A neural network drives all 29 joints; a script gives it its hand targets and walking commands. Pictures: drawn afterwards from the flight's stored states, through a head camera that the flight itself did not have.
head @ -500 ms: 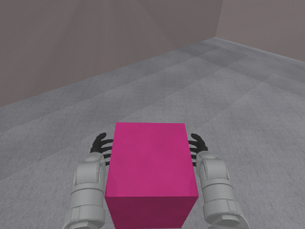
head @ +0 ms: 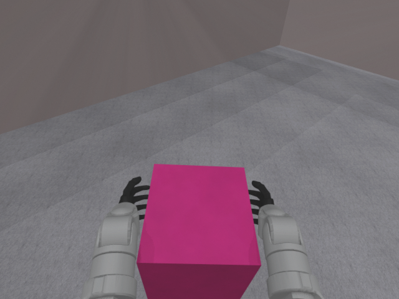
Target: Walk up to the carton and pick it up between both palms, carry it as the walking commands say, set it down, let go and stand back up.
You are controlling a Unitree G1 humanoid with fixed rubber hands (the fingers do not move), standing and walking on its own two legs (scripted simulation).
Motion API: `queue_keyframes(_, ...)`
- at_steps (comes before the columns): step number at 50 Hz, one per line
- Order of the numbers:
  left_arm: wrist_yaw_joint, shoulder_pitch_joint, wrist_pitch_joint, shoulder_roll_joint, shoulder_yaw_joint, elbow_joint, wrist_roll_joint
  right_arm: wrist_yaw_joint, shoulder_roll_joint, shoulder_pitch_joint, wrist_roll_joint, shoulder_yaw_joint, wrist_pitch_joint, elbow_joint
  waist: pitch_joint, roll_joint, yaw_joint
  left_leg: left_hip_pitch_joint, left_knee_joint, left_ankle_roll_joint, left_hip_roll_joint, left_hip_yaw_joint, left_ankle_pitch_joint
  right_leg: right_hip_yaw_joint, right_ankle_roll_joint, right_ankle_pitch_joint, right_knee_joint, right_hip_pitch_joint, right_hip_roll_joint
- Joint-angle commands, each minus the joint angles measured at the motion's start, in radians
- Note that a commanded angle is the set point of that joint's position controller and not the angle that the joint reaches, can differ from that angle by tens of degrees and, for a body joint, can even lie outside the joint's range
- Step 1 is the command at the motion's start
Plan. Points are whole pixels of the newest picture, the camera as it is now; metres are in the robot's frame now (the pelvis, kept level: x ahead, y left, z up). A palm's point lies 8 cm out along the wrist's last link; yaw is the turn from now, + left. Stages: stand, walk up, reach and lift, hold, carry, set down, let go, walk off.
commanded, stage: reach and lift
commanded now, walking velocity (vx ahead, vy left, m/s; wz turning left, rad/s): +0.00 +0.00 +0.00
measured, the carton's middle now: (196, 237) +0.28 +0.00 -0.03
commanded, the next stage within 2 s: hold in 0.20 s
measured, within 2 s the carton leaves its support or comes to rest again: neither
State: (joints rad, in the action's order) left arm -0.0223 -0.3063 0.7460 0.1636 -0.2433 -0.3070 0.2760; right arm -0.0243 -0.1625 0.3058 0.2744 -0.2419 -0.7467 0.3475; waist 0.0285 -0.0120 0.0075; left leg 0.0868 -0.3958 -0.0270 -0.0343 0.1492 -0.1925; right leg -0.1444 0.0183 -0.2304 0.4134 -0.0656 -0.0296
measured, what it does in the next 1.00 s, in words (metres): stands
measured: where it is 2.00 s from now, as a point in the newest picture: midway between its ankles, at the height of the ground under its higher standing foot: outside the picture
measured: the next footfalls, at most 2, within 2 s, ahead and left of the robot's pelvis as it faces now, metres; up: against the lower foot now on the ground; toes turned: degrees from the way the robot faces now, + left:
left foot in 2.00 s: -0.02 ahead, +0.05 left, +0.00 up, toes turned +9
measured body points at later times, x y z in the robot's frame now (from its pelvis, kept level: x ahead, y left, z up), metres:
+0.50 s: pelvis -0.01 +0.00 +0.00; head -0.07 +0.00 +0.44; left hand +0.29 +0.15 +0.05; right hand +0.29 -0.14 +0.05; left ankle +0.03 +0.14 -0.74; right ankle +0.01 -0.13 -0.74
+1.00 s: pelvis -0.01 +0.01 +0.00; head -0.07 +0.01 +0.44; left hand +0.29 +0.15 +0.05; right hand +0.29 -0.14 +0.04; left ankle +0.03 +0.14 -0.74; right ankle +0.01 -0.13 -0.74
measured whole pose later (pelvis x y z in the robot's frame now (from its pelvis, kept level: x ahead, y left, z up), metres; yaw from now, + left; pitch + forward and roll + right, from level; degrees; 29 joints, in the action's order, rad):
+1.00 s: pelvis -0.01 +0.01 +0.00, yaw +0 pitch -8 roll +0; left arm -0.01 -0.31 0.76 0.17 -0.24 -0.29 0.29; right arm -0.02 -0.16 0.30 0.29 -0.23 -0.77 0.32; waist 0.02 0.00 0.00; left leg 0.09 -0.42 -0.02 -0.04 0.13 -0.19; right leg -0.15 0.03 -0.23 0.43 -0.07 -0.03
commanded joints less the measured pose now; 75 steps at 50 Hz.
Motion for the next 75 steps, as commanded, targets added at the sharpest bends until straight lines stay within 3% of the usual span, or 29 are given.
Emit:
queue_keyframes(1, 0.246, -0.516, -0.014, 1.000, 0.551, -0.034, -0.256, 0.258, -0.950, 0.586, -0.283, 0.562, 0.042, -0.079, 0.175, 0.072, -0.004, -0.067, 0.061, 0.004, -0.069, -0.079, 0.073, 0.071, -0.012, 0.107, -0.085, -0.020, -0.056)
queue_keyframes(2, 0.250, -0.548, -0.019, 0.998, 0.553, 0.001, -0.278, 0.257, -0.977, 0.611, -0.287, 0.571, 0.043, -0.088, 0.157, -0.004, -0.024, -0.047, 0.058, 0.018, -0.069, -0.075, 0.069, 0.063, -0.007, 0.083, -0.090, -0.026, -0.057)
queue_keyframes(7, 0.246, -0.475, -0.017, 0.988, 0.582, 0.053, -0.287, 0.245, -0.964, 0.499, -0.272, 0.568, 0.026, -0.065, 0.263, 0.017, -0.008, -0.112, 0.054, -0.004, -0.064, -0.059, 0.292, 0.071, 0.007, 0.316, -0.070, 0.043, -0.075)
queue_keyframes(11, 0.265, -0.461, -0.014, 0.970, 0.581, 0.043, -0.277, 0.245, -0.953, 0.513, -0.271, 0.603, 0.028, -0.146, 0.223, -0.017, -0.017, -0.078, 0.063, 0.012, -0.076, -0.075, 0.171, 0.066, 0.010, 0.224, -0.090, 0.035, -0.064)
queue_keyframes(13, 0.269, -0.492, -0.013, 0.982, 0.575, 0.031, -0.288, 0.244, -0.955, 0.518, -0.260, 0.573, 0.022, -0.103, 0.192, -0.042, 0.016, -0.088, 0.069, 0.015, -0.069, -0.068, 0.135, 0.067, 0.010, 0.175, -0.107, -0.004, -0.073)
queue_keyframes(14, 0.269, -0.497, -0.009, 0.984, 0.574, 0.029, -0.274, 0.244, -0.964, 0.511, -0.260, 0.563, 0.023, -0.095, 0.182, 0.011, 0.001, -0.073, 0.071, 0.011, -0.077, -0.075, 0.133, 0.064, 0.003, 0.177, -0.107, 0.012, -0.064)
queue_keyframes(17, 0.275, -0.495, -0.011, 0.964, 0.574, 0.060, -0.272, 0.247, -0.986, 0.511, -0.275, 0.576, 0.020, -0.100, 0.147, -0.015, -0.008, -0.061, 0.061, 0.019, -0.070, -0.075, 0.098, 0.062, 0.006, 0.147, -0.097, -0.002, -0.064)
queue_keyframes(18, 0.275, -0.528, -0.011, 1.003, 0.582, 0.062, -0.287, 0.252, -0.999, 0.545, -0.289, 0.582, 0.033, -0.125, 0.202, 0.063, -0.003, -0.047, 0.057, 0.014, -0.076, -0.083, 0.107, 0.057, -0.008, 0.163, -0.084, 0.025, -0.055)
queue_keyframes(20, 0.273, -0.525, -0.013, 0.980, 0.576, 0.055, -0.285, 0.250, -1.014, 0.568, -0.285, 0.588, 0.029, -0.114, 0.201, -0.038, -0.022, -0.075, 0.044, 0.020, -0.078, -0.076, 0.105, 0.065, 0.006, 0.130, -0.089, -0.003, -0.058)
queue_keyframes(25, 0.275, -0.520, 0.008, 0.979, 0.555, 0.001, -0.270, 0.253, -0.977, 0.520, -0.267, 0.540, 0.017, -0.045, 0.131, 0.037, -0.008, -0.037, 0.065, 0.007, -0.070, -0.079, 0.057, 0.069, -0.011, 0.076, -0.102, -0.014, -0.064)
queue_keyframes(29, 0.283, -0.590, -0.015, 1.001, 0.570, 0.047, -0.295, 0.257, -1.013, 0.564, -0.269, 0.561, 0.025, -0.071, 0.154, -0.026, 0.001, -0.030, 0.051, 0.025, -0.070, -0.082, 0.023, 0.063, -0.006, 0.028, -0.098, -0.022, -0.056)
queue_keyframes(31, 0.281, -0.588, -0.014, 0.989, 0.586, 0.040, -0.279, 0.264, -0.974, 0.552, -0.266, 0.550, 0.029, -0.065, 0.188, 0.090, 0.000, -0.043, 0.061, 0.002, -0.064, -0.086, 0.029, 0.070, -0.015, 0.056, -0.083, -0.012, -0.053)
queue_keyframes(34, 0.284, -0.563, -0.010, 1.002, 0.542, -0.016, -0.279, 0.264, -0.985, 0.587, -0.262, 0.536, 0.022, -0.041, 0.130, -0.014, -0.005, -0.046, 0.053, 0.015, -0.060, -0.082, 0.000, 0.069, -0.011, -0.010, -0.097, -0.062, -0.061)
queue_keyframes(42, 0.279, -0.569, -0.014, 1.046, 0.581, -0.001, -0.287, 0.271, -0.976, 0.593, -0.268, 0.575, 0.031, -0.097, 0.255, 0.050, 0.008, -0.089, 0.047, -0.004, -0.059, -0.070, 0.066, 0.073, -0.015, 0.072, -0.071, -0.023, -0.061)
queue_keyframes(48, 0.271, -0.530, -0.019, 1.011, 0.568, 0.037, -0.278, 0.277, -0.997, 0.553, -0.275, 0.557, 0.024, -0.054, 0.168, -0.017, -0.015, -0.070, 0.055, 0.005, -0.049, -0.067, 0.079, 0.078, -0.012, 0.061, -0.075, -0.050, -0.072)
queue_keyframes(51, 0.264, -0.502, 0.006, 1.036, 0.548, -0.029, -0.245, 0.273, -0.936, 0.532, -0.253, 0.532, 0.017, -0.056, 0.127, 0.081, 0.006, -0.045, 0.067, -0.001, -0.051, -0.067, 0.025, 0.068, -0.027, 0.033, -0.088, -0.038, -0.064)
queue_keyframes(54, 0.269, -0.510, -0.006, 1.023, 0.551, 0.010, -0.269, 0.276, -0.989, 0.576, -0.287, 0.582, 0.028, -0.101, 0.146, 0.011, -0.040, -0.059, 0.056, 0.007, -0.062, -0.072, 0.068, 0.071, -0.014, 0.059, -0.084, -0.025, -0.064)
queue_keyframes(56, 0.266, -0.507, -0.012, 1.045, 0.585, 0.028, -0.288, 0.273, -0.974, 0.538, -0.287, 0.591, 0.035, -0.135, 0.264, 0.037, -0.009, -0.100, 0.043, -0.003, -0.061, -0.057, 0.150, 0.067, -0.013, 0.153, -0.067, 0.016, -0.066)
queue_keyframes(57, 0.265, -0.453, -0.007, 1.031, 0.589, 0.023, -0.282, 0.265, -0.972, 0.557, -0.295, 0.606, 0.035, -0.156, 0.240, -0.025, -0.014, -0.092, 0.038, 0.000, -0.060, -0.055, 0.202, 0.077, -0.003, 0.193, -0.070, 0.016, -0.076)
queue_keyframes(59, 0.266, -0.447, -0.021, 1.025, 0.583, 0.052, -0.278, 0.264, -0.979, 0.573, -0.305, 0.635, 0.036, -0.198, 0.274, -0.007, -0.032, -0.093, 0.034, 0.006, -0.067, -0.063, 0.204, 0.078, 0.008, 0.208, -0.060, 0.025, -0.073)
queue_keyframes(61, 0.268, -0.433, 0.000, 1.003, 0.555, 0.016, -0.260, 0.250, -0.976, 0.543, -0.291, 0.606, 0.021, -0.170, 0.184, -0.037, -0.041, -0.090, 0.040, 0.011, -0.065, -0.062, 0.171, 0.071, 0.004, 0.170, -0.083, -0.009, -0.071)
queue_keyframes(64, 0.276, -0.467, -0.002, 1.001, 0.577, 0.045, -0.275, 0.255, -0.958, 0.477, -0.248, 0.550, 0.010, -0.110, 0.192, -0.017, 0.010, -0.115, 0.052, 0.005, -0.056, -0.053, 0.154, 0.070, 0.001, 0.166, -0.095, -0.025, -0.065)
queue_keyframes(66, 0.275, -0.485, 0.003, 1.020, 0.591, 0.078, -0.280, 0.255, -0.969, 0.443, -0.259, 0.545, 0.013, -0.105, 0.156, 0.088, 0.027, -0.077, 0.052, -0.003, -0.069, -0.075, 0.157, 0.052, -0.013, 0.212, -0.093, -0.008, -0.052)
queue_keyframes(68, 0.274, -0.486, -0.006, 0.992, 0.577, 0.068, -0.272, 0.261, -0.997, 0.498, -0.282, 0.561, 0.018, -0.096, 0.155, 0.072, -0.019, -0.023, 0.058, -0.002, -0.074, -0.084, 0.100, 0.065, -0.004, 0.147, -0.084, 0.028, -0.061)
queue_keyframes(69, 0.274, -0.465, -0.004, 1.013, 0.547, 0.011, -0.273, 0.258, -0.992, 0.540, -0.283, 0.578, 0.016, -0.105, 0.153, -0.007, -0.021, -0.044, 0.055, 0.010, -0.072, -0.075, 0.128, 0.069, 0.007, 0.166, -0.088, 0.017, -0.066)
queue_keyframes(72, 0.284, -0.528, -0.010, 0.998, 0.568, 0.018, -0.273, 0.256, -0.998, 0.529, -0.264, 0.566, 0.020, -0.090, 0.179, 0.009, -0.003, -0.042, 0.048, 0.017, -0.078, -0.079, 0.012, 0.066, -0.001, 0.033, -0.095, -0.010, -0.047)
queue_keyframes(73, 0.278, -0.512, -0.029, 0.958, 0.609, 0.037, -0.305, 0.259, -0.964, 0.525, -0.298, 0.588, 0.047, -0.127, 0.141, -0.037, -0.025, 0.101, -0.041, 0.033, 0.114, -0.013, -0.054, -0.004, -0.029, -0.044, -0.022, -0.187, 0.133)
queue_keyframes(74, 0.277, -0.524, -0.021, 0.985, 0.609, 0.005, -0.314, 0.254, -0.969, 0.616, -0.309, 0.610, 0.041, -0.170, 0.081, -0.072, -0.020, 0.143, -0.043, 0.039, 0.115, 0.001, -0.231, -0.041, -0.044, -0.251, -0.067, -0.281, 0.108)
queue_keyframes(75, 0.265, -0.557, -0.020, 0.997, 0.618, 0.043, -0.330, 0.249, -0.969, 0.629, -0.320, 0.614, 0.043, -0.185, 0.112, -0.004, -0.016, 0.127, -0.034, 0.044, 0.137, 0.023, -0.206, -0.027, -0.050, -0.188, -0.040, -0.284, 0.096)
